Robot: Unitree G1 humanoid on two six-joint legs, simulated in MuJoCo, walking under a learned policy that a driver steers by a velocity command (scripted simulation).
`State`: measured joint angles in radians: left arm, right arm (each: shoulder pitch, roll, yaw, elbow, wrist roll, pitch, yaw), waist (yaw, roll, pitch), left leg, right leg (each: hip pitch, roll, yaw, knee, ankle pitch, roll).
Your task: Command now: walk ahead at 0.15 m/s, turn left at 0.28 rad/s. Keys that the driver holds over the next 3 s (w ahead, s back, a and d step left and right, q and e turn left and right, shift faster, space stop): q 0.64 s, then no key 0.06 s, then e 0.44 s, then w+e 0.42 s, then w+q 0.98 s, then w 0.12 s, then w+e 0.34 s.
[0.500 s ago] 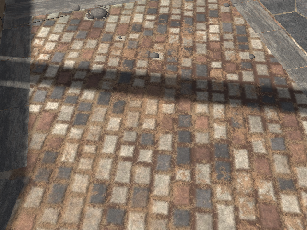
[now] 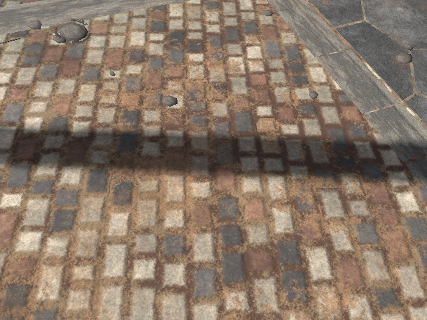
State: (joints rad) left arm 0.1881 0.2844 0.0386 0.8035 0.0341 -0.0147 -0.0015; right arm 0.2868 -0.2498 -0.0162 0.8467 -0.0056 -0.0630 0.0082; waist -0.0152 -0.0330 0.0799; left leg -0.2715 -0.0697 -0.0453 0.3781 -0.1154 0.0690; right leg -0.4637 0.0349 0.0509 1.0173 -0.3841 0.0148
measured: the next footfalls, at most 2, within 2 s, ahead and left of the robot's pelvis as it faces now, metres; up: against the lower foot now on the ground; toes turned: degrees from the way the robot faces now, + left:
right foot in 0.28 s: +0.11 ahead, -0.11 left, +0.00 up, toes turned +14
left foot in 0.74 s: -0.01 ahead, +0.08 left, +0.00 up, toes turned +25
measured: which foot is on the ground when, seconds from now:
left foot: down 0.00-0.28, up 0.30-0.72, down 0.74-1.00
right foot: up 0.00-0.26, down 0.28-0.74, up 0.76-1.00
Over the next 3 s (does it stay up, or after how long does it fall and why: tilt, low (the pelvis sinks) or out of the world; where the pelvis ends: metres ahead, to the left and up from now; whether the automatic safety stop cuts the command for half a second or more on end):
stays up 0.81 0.15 0.00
